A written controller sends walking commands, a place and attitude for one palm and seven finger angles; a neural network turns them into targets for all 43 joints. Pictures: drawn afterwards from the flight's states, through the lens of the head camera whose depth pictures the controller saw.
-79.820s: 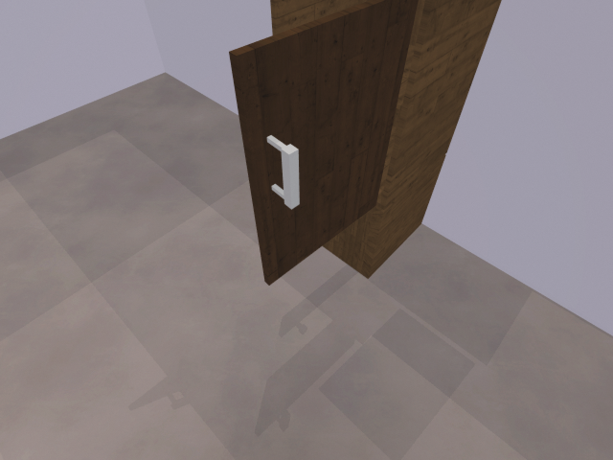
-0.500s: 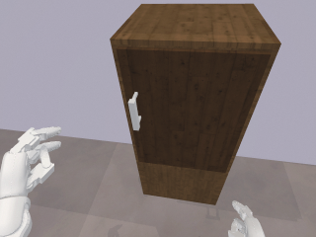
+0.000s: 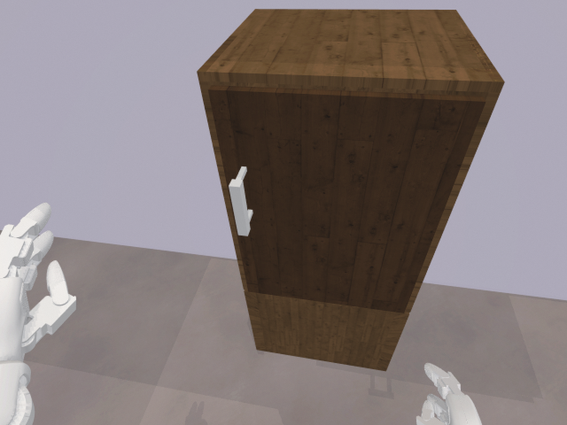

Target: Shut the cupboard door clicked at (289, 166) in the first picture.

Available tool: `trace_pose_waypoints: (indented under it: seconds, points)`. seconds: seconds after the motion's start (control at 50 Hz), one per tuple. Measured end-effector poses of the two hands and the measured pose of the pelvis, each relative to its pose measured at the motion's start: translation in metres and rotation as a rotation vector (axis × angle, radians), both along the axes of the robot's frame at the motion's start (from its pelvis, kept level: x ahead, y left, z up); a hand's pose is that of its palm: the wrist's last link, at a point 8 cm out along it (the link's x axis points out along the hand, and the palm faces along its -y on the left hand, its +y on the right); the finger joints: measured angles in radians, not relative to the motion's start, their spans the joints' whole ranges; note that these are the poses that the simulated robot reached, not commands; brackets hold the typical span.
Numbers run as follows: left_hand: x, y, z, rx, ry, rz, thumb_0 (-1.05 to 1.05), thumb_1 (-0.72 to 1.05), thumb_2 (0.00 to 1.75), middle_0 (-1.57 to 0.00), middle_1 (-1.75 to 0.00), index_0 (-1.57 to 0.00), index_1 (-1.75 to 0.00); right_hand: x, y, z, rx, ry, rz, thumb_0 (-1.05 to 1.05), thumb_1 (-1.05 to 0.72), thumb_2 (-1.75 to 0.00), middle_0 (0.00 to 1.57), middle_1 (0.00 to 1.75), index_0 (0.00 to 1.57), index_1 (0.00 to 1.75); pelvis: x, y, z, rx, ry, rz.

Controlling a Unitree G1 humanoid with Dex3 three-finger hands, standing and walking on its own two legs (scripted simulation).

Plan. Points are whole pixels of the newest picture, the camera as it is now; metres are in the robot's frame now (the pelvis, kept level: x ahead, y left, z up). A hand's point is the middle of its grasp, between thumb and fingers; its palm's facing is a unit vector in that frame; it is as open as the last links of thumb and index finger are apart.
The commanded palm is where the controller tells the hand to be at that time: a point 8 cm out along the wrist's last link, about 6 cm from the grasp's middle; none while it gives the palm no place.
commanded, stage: step back with the hand held close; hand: left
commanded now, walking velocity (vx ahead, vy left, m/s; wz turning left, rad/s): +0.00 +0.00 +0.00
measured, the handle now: (243, 201) +0.51 +0.15 +0.03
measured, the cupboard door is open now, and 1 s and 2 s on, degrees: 0 0 0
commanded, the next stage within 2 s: stop stepping back and stand still in 1.26 s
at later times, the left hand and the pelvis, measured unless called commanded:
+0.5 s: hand (43, 317) +0.17 +0.28 +0.16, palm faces +0.39 -0.77 -0.51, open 7.4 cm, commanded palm +0.11 +0.32 +0.17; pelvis -0.04 +0.02 -0.01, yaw -2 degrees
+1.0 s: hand out of the picture +0.08 +0.28 +0.17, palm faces +0.50 -0.73 -0.47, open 7.4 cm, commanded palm +0.00 +0.32 +0.17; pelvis -0.12 +0.01 -0.03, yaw +3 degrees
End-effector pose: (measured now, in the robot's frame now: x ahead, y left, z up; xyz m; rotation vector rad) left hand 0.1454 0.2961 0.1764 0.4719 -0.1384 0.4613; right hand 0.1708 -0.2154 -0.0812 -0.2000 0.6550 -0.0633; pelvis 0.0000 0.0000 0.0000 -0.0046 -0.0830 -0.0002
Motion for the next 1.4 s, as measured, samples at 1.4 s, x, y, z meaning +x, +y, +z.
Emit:
trace_pose_waypoints:
  seconds: [1.4]
  points:
    - [-0.279, 0.015, 0.008, 0.307, -0.218, 0.195, 0.01, 0.88, 0.90, -0.22, -0.30, -0.21, -0.30, -0.148, 0.007, -0.060, -0.077, 0.106, 0.192, 0.01, -0.91, -0.90, 0.20, 0.30, 0.20, 0.30, -0.201, -0.008, -0.059, 0.048, 0.029, 0.313]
